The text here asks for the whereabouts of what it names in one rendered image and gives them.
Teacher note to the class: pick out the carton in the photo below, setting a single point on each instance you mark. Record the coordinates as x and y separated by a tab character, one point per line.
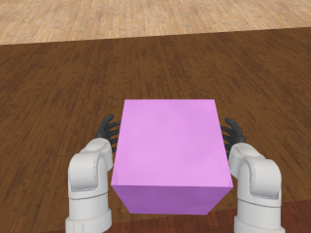
170	157

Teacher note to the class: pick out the right robot hand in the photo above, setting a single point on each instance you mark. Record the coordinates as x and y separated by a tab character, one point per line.
235	132

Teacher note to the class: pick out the robot left forearm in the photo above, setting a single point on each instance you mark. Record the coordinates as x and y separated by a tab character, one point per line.
88	188

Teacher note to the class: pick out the left robot hand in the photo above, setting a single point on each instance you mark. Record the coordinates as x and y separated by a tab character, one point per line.
104	128

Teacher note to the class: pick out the robot right forearm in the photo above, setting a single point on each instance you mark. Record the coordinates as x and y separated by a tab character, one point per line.
259	191

